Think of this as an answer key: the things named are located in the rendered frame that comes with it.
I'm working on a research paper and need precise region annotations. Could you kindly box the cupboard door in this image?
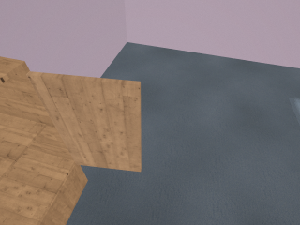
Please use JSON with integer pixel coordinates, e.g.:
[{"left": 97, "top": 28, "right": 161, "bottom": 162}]
[{"left": 26, "top": 71, "right": 142, "bottom": 172}]

